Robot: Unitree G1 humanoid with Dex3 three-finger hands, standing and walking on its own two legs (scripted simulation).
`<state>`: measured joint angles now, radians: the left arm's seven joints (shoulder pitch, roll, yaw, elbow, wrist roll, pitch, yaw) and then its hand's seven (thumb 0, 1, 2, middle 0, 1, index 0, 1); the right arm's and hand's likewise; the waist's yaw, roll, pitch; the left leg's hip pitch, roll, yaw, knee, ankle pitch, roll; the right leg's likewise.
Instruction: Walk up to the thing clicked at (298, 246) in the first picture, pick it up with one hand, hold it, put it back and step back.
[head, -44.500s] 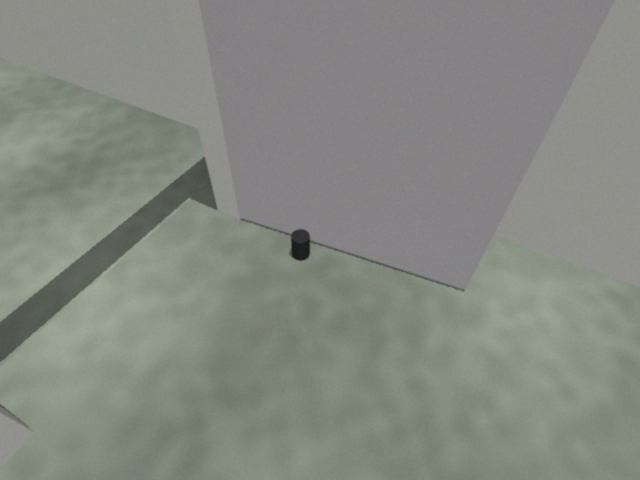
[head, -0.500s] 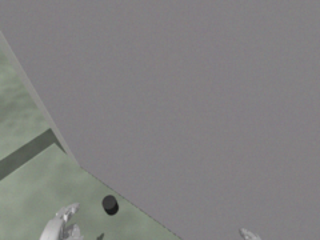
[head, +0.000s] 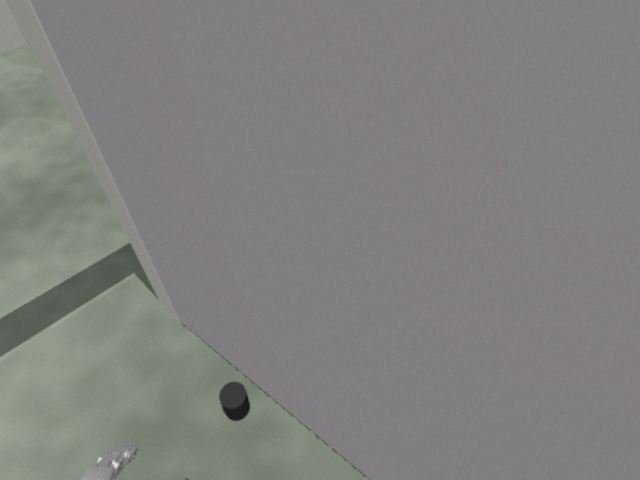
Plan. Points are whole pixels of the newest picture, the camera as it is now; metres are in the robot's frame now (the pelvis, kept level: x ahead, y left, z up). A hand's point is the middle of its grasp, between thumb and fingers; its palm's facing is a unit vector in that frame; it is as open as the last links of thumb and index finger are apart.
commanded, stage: stand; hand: left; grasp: from above
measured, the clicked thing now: (235, 401) +0.44 +0.24 -0.69
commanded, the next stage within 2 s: none
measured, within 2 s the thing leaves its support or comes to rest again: neither
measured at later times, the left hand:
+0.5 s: hand out of the picture +0.04 +0.23 -0.13, palm faces +0.05 -0.94 -0.34, open 7.4 cm
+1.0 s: hand out of the picture +0.07 +0.23 -0.12, palm faces +0.03 -0.94 -0.34, open 7.4 cm
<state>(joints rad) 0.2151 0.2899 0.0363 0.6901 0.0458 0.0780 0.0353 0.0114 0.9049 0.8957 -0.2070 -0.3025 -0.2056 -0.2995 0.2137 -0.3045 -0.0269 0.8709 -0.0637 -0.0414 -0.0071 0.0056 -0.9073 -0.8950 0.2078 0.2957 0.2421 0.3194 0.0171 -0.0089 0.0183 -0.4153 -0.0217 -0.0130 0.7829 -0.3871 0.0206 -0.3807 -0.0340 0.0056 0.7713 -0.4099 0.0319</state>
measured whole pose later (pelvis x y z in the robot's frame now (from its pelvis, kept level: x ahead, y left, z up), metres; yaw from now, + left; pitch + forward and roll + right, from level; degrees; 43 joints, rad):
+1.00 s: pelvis +0.01 -0.01 +0.04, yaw +1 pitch -4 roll +0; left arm 0.11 0.30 0.03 1.15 0.03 0.00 0.02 0.01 0.91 0.90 -0.21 -0.30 -0.21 -0.30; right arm 0.12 -0.32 -0.01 1.15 -0.02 0.00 -0.02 0.00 -0.91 -0.90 0.21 0.30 0.20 0.30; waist 0.01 0.01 0.07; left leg -0.09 -0.01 -0.05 0.34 -0.18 0.00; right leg -0.05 -0.02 -0.03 0.31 -0.20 0.02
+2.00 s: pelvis +0.02 -0.03 +0.04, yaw +1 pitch -3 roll +0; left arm 0.11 0.32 0.02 1.13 0.01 -0.01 0.01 0.01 0.91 0.90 -0.21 -0.30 -0.21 -0.30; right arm 0.11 -0.33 0.01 1.14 -0.02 0.00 -0.01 0.00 -0.91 -0.90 0.21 0.30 0.23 0.31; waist 0.00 0.02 0.07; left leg -0.10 0.01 -0.05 0.32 -0.18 -0.02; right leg -0.05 0.00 -0.04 0.31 -0.21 0.00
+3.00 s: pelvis -0.12 +0.01 +0.01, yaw -2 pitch -3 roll -2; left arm 0.15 0.36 0.07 0.89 0.03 0.04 0.00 0.01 0.91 0.90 -0.21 -0.30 -0.21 -0.30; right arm 0.11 -0.38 -0.04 0.86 -0.01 0.05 -0.01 0.00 -0.91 -0.89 0.21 0.30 0.21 0.30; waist -0.02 0.05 0.19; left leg -0.44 0.03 -0.02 0.77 -0.34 0.02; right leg -0.24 0.05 0.01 0.68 -0.38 -0.02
